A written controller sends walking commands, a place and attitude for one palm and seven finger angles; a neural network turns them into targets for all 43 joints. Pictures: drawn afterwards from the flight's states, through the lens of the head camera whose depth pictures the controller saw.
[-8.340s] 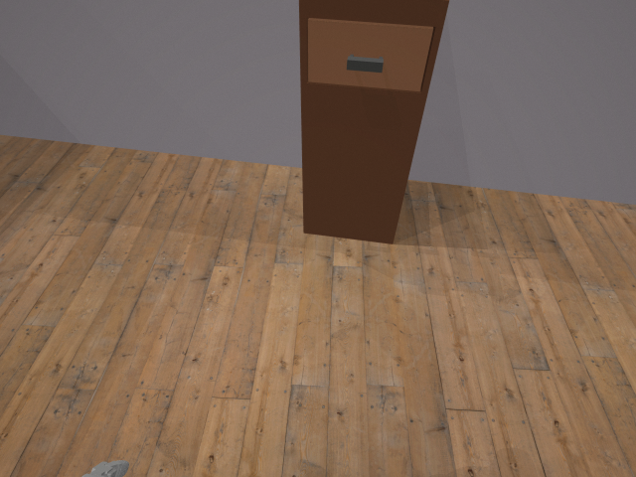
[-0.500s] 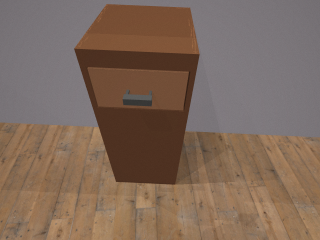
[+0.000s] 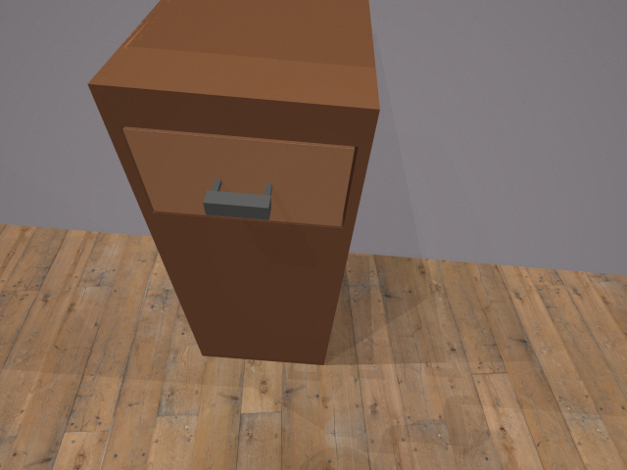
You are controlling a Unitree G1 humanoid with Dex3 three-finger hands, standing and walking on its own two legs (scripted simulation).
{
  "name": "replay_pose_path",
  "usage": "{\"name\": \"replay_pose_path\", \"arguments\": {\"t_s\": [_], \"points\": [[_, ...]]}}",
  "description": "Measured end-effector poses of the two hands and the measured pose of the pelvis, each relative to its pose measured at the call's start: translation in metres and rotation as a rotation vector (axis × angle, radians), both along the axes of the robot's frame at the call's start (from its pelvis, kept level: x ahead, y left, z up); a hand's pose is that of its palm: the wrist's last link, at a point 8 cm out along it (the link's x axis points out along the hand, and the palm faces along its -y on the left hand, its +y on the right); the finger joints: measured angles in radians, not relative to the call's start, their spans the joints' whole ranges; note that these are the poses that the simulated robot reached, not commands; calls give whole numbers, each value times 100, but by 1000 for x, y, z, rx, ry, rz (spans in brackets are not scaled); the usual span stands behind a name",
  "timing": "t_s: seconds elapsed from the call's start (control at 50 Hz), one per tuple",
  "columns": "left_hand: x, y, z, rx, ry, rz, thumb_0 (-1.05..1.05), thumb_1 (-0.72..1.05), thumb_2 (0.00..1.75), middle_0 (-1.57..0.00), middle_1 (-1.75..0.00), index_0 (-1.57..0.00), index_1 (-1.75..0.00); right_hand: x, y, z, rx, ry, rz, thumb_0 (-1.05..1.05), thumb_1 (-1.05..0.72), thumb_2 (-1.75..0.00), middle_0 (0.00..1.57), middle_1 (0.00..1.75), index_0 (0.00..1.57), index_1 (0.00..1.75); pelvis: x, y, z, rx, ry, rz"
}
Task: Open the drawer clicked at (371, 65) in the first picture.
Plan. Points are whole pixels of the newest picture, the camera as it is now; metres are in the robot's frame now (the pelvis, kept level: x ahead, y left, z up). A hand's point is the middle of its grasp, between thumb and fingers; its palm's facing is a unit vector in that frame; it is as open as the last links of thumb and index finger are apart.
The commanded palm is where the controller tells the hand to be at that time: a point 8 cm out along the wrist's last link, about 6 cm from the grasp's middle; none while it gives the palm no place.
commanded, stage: come to a stop and stand still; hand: left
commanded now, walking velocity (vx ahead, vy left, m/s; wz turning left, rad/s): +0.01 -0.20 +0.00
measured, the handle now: (240, 195) +0.51 +0.16 +0.03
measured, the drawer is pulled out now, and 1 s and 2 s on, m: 0.00 0.00 0.00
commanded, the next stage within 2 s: look again from close up in 1.70 s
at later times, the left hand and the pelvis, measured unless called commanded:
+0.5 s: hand out of the picture +0.11 +0.13 -0.15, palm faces +0.03 -0.97 -0.26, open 7.4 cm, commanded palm none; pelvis +0.03 -0.05 +0.00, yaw +1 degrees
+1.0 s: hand out of the picture +0.01 +0.19 -0.16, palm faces +0.02 -0.98 -0.17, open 7.4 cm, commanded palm none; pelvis +0.01 +0.00 +0.02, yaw +0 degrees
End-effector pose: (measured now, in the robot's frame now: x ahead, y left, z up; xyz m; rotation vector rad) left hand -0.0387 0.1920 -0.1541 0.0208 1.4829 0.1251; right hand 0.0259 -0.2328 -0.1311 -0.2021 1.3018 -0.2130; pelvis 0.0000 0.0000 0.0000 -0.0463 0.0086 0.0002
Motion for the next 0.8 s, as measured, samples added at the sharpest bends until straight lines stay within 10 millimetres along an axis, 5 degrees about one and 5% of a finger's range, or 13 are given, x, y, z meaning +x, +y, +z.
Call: {"name": "replay_pose_path", "arguments": {"t_s": [0.08, 0.22, 0.38, 0.52, 0.64, 0.7, 0.8], "points": [[31, 4, -2, -3, -1, -57, 0, 90, 90, -20, -30, -20, -29, 16, -1, 4, -11, -44, -23, 1, -92, -90, 20, 30, 20, 30, 15, -2, 1, 24, -7, -32], [97, 22, 25, 109, -111, -71, 2, 93, 90, -20, -30, -20, -29, 5, -10, 8, 34, 75, -30, 0, -91, -90, 20, 30, 21, 30, 32, -20, 16, 11, -3, -14], [140, 5, 32, 217, -216, -104, 0, 92, 90, -20, -30, -20, -29, 4, -48, -23, 93, 141, -75, 1, -91, -90, 20, 30, 21, 30, 42, -54, 0, 41, -16, -3], [139, -14, 32, 172, -259, -84, 0, 91, 90, -20, -30, -20, -30, 30, -62, -18, 64, 84, -26, 1, -91, -90, 20, 30, 20, 30, 25, -49, 3, 41, -19, 24], [119, 2, 15, 118, -281, -41, 0, 90, 90, -21, -30, -21, -30, 49, -47, 0, 11, -24, 46, 1, -91, -90, 19, 30, 20, 30, 6, -31, -1, 34, -16, 38], [101, 17, 4, 97, -249, -17, 0, 90, 90, -21, -30, -21, -30, 46, -32, 7, -11, -69, 59, 1, -91, -90, 19, 30, 20, 30, 0, -18, -3, 28, -24, 35], [70, 35, 15, 82, -169, -12, 0, 90, 90, -20, -30, -20, -29, 27, -5, 21, 3, -46, 60, 1, -91, -90, 20, 30, 20, 30, 2, -4, 14, 14, -16, 27]]}}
